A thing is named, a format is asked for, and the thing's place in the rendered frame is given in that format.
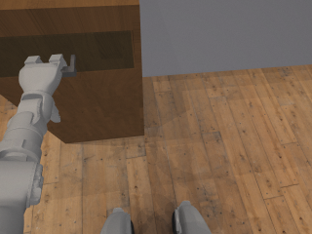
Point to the left robot forearm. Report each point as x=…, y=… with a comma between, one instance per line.
x=25, y=131

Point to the robot left hand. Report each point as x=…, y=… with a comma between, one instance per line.
x=37, y=75

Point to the cabinet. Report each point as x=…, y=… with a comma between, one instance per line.
x=93, y=105

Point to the drawer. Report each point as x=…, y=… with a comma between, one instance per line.
x=94, y=51

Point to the robot thigh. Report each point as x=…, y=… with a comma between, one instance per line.
x=189, y=221
x=117, y=223

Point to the robot right thigh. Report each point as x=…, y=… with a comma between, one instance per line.
x=189, y=221

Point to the handle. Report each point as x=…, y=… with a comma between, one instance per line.
x=69, y=71

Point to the left robot upper arm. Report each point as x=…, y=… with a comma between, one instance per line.
x=21, y=184

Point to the robot left thigh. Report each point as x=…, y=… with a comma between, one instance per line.
x=117, y=223

